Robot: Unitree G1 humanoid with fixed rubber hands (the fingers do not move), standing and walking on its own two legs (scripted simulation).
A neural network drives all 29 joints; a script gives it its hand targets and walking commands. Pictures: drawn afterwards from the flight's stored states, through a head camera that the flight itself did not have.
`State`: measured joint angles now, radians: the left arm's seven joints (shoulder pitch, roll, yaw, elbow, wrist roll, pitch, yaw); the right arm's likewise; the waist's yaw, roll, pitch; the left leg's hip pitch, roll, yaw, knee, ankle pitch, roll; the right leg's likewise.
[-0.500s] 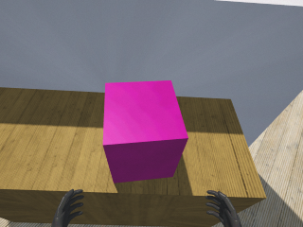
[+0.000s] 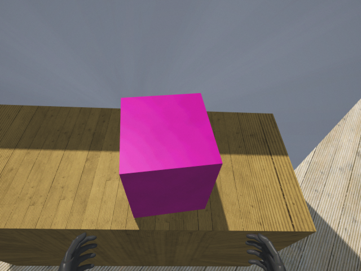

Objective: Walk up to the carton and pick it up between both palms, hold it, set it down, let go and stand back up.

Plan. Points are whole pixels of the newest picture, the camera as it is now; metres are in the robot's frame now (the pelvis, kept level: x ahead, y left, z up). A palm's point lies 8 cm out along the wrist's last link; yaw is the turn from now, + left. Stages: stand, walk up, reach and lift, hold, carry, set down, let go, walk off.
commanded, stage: let go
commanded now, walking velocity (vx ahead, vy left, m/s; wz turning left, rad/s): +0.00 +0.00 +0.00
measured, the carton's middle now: (166, 157) +0.40 +0.04 -0.03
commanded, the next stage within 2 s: stand in 0.32 s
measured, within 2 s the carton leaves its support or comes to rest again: neither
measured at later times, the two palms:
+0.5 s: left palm out of the picture +0.13 +0.26 -0.10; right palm out of the picture +0.13 -0.23 -0.11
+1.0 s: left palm out of the picture +0.04 +0.30 -0.13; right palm out of the picture +0.06 -0.25 -0.11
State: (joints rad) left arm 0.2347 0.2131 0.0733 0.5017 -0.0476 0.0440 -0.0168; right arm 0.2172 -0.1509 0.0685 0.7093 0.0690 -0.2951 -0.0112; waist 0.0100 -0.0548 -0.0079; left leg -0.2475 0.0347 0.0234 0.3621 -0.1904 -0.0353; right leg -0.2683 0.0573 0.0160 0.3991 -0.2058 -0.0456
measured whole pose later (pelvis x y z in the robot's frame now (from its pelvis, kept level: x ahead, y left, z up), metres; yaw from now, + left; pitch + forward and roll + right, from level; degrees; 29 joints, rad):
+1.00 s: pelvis -0.02 +0.03 -0.01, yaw +0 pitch +0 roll -1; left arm 0.22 0.27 0.07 0.99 0.03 -0.02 -0.01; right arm 0.22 -0.28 -0.01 0.92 -0.02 -0.04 -0.01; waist 0.00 0.01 -0.05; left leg -0.27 0.04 0.02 0.52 -0.25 0.00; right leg -0.24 0.06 0.02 0.44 -0.21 -0.04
